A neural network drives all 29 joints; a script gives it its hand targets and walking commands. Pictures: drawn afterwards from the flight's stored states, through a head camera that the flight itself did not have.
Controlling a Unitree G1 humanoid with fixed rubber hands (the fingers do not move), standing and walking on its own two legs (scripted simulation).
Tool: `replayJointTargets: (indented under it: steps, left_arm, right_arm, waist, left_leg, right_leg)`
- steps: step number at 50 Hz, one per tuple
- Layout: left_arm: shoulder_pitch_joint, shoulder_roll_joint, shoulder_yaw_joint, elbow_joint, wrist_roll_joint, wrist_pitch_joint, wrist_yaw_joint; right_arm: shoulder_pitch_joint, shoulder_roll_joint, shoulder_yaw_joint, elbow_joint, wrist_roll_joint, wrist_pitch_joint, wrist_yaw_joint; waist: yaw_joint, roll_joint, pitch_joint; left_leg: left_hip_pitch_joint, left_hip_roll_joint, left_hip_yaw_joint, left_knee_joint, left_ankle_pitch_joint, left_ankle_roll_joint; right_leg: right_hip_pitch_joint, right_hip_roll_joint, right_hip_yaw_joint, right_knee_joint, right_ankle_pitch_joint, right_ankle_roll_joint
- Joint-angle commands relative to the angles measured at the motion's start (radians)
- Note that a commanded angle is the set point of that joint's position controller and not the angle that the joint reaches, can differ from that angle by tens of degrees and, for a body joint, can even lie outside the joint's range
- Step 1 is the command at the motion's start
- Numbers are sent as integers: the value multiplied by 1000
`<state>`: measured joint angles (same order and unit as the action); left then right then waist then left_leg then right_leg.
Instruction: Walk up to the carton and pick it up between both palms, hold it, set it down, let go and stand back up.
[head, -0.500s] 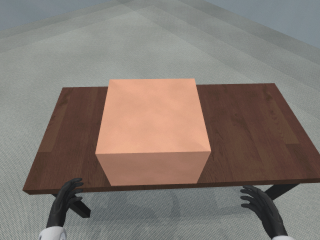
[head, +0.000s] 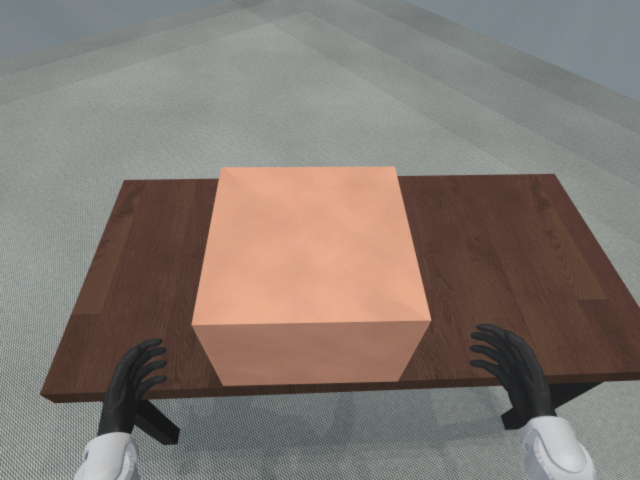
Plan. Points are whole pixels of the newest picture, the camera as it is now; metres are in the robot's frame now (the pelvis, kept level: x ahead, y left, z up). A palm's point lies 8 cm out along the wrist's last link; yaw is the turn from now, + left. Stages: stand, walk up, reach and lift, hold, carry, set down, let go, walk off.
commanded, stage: reach and lift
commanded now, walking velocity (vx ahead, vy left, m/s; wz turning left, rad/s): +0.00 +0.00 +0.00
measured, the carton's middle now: (310, 275) +0.44 +0.04 -0.08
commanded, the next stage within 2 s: none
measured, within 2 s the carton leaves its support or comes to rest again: neither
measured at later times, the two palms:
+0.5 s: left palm (135, 342) +0.27 +0.25 +0.02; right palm (508, 322) +0.30 -0.21 +0.04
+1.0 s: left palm (136, 274) +0.34 +0.25 +0.07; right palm (501, 258) +0.36 -0.20 +0.09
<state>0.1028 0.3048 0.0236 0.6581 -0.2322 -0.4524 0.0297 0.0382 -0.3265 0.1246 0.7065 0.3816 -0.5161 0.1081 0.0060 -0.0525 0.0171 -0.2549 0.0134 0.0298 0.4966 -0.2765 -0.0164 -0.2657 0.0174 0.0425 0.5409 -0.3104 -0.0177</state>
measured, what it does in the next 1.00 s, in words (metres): stands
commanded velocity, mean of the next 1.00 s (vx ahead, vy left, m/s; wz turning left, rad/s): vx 0.00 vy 0.00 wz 0.00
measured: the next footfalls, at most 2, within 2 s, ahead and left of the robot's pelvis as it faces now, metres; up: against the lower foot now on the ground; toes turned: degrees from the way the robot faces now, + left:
none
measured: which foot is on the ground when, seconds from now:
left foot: down 0.00-1.00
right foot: down 0.00-1.00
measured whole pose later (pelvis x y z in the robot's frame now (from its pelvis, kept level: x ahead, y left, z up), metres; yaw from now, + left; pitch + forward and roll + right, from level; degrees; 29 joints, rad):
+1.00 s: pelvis -0.01 +0.00 +0.00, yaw +0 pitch +2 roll +1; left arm -0.48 0.36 0.02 0.72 -0.23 0.05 0.02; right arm -0.56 -0.34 0.12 0.81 0.41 -0.06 0.03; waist 0.01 -0.04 -0.01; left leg -0.26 0.01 0.03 0.48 -0.25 -0.02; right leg -0.27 0.02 0.04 0.52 -0.28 -0.02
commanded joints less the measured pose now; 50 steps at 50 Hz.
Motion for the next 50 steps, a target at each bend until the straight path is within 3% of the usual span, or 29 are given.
replayJointTargets:
  steps: [1,5,9,19,25,27,29,33,34,36,50]
  left_arm:
    - [-137,126,32,-255,-28,7,-7]
    - [-177,148,63,-278,-32,45,-19]
    - [-253,168,63,-261,-50,91,-21]
    - [-559,198,56,-205,-79,238,1]
    - [-647,206,92,-120,-55,342,1]
    - [-705,216,96,-96,-47,373,2]
    - [-768,224,93,-72,-52,396,1]
    - [-780,232,116,-139,-39,414,-2]
    - [-849,249,122,-133,-42,419,-2]
    - [-857,251,133,-123,-36,431,-4]
    - [-1064,271,126,-10,-46,485,-8]
  right_arm:
    - [-158,-159,-19,-108,84,-37,-17]
    - [-225,-170,-8,-144,91,-16,-30]
    - [-325,-183,-9,-171,86,30,-37]
    - [-565,-193,-47,-109,67,219,-47]
    - [-648,-204,-78,-87,42,310,-66]
    - [-697,-216,-91,-88,36,334,-65]
    - [-749,-227,-96,-88,32,354,-65]
    - [-751,-240,-84,-124,51,365,-67]
    - [-811,-257,-96,-125,46,369,-69]
    - [-822,-262,-92,-112,47,376,-72]
    - [-1041,-297,-53,25,85,437,-74]
  waist:
    - [62,105,-314]
    - [67,88,-328]
    - [75,64,-316]
    - [85,95,-294]
    - [98,79,-281]
    - [105,99,-294]
    - [103,92,-308]
    - [118,117,-379]
    - [106,109,-387]
    - [113,115,-394]
    - [109,119,-455]
  left_leg:
    - [137,-44,3,23,523,-69]
    - [117,-51,10,20,538,-66]
    - [90,-49,13,-1,479,-56]
    - [46,-35,28,-54,298,-42]
    - [45,-30,24,-87,268,-35]
    - [45,-31,22,-87,262,-39]
    - [33,-29,23,-84,263,-37]
    - [94,-32,24,-60,404,-48]
    - [80,-34,23,-52,413,-48]
    - [88,-36,25,-54,448,-51]
    - [67,-33,8,-51,489,-51]
  right_leg:
    - [85,20,13,-96,441,-1]
    - [119,12,19,-91,520,11]
    - [105,7,15,-102,445,14]
    - [50,-1,-1,-139,191,11]
    - [59,0,-16,-164,174,21]
    - [56,2,-20,-167,158,18]
    - [56,4,-25,-163,163,15]
    - [94,16,-37,-154,291,20]
    - [80,19,-40,-146,295,23]
    - [96,21,-41,-153,324,22]
    - [86,23,-43,-157,380,23]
